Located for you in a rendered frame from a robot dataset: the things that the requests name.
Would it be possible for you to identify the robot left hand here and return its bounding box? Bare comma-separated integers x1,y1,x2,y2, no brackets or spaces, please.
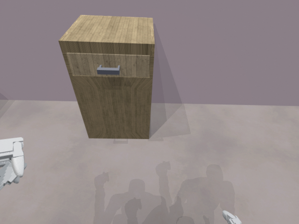
0,137,27,190

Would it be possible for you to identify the robot right hand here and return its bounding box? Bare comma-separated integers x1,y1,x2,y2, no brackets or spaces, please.
222,210,242,224

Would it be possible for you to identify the cabinet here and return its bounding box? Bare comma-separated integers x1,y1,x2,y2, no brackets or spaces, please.
59,15,155,139

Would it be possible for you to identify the drawer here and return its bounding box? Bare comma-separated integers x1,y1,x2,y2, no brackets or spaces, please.
67,53,150,77

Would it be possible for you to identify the handle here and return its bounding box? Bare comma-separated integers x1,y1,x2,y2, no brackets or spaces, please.
97,65,120,75

